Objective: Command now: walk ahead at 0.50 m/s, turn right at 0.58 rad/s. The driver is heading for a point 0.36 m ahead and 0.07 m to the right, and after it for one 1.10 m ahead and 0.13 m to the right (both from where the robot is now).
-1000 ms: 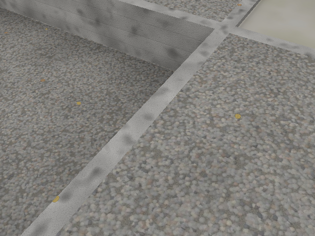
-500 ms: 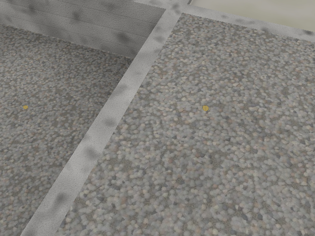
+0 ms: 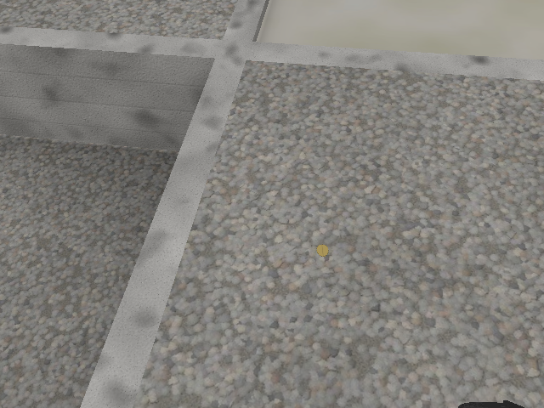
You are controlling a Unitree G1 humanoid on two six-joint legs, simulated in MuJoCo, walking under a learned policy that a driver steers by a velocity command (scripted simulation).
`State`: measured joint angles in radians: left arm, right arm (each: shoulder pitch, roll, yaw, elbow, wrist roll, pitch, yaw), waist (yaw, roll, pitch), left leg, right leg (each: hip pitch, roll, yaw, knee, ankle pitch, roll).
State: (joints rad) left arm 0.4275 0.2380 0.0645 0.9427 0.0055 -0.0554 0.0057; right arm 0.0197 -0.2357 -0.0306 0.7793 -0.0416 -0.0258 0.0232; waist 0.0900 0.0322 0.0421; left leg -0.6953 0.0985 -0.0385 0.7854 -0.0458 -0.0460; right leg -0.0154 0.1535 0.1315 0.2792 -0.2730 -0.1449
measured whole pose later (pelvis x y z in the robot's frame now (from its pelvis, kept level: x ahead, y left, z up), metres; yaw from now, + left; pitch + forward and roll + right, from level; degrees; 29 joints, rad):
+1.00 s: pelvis +0.50 -0.12 +0.00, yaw -22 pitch +0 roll +0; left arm 0.36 0.23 0.04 0.86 0.02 -0.08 0.00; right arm 0.25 -0.26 -0.06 0.81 -0.03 -0.01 0.04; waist 0.01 0.05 0.03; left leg -0.66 0.08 -0.03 0.97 -0.14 0.01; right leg -0.05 0.09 -0.10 0.24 -0.21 -0.11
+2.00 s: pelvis +0.65 -0.22 +0.00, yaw +12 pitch +1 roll +1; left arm 0.22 0.24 0.03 0.68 0.03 0.00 0.04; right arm 0.22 -0.32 -0.09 0.73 -0.02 0.09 0.04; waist 0.00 0.05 0.05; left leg -0.45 -0.05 -0.06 1.05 -0.42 -0.07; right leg -0.20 -0.02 -0.08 0.43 -0.24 -0.04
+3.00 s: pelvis +0.93 -0.13 +0.00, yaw +15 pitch +0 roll +0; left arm 0.34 0.24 0.04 0.84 0.00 -0.05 -0.02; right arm 0.19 -0.28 -0.01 0.78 -0.04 -0.04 0.01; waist 0.01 0.05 0.07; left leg -0.63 0.07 -0.03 0.96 -0.20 -0.02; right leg -0.11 0.13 0.04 0.29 -0.18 -0.11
